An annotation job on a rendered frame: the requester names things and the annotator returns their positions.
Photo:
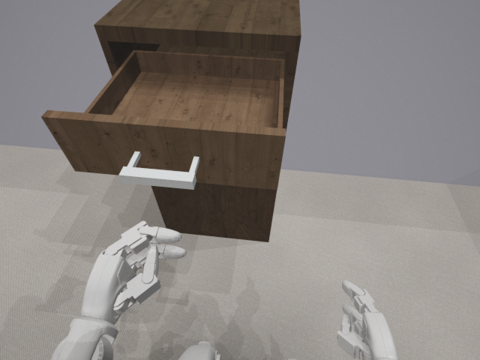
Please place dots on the cabinet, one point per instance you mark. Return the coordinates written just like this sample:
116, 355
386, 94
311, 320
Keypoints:
249, 28

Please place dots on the drawer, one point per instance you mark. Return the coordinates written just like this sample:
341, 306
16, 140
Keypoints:
172, 107

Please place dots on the handle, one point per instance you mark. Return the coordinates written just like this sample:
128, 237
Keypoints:
131, 174

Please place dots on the robot left hand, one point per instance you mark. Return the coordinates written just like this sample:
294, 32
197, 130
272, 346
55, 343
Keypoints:
104, 298

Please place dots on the robot right hand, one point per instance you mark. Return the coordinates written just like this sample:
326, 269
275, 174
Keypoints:
372, 338

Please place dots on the left robot forearm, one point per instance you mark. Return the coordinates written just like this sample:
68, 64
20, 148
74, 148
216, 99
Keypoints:
89, 339

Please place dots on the left robot thigh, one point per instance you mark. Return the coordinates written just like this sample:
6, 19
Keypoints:
200, 352

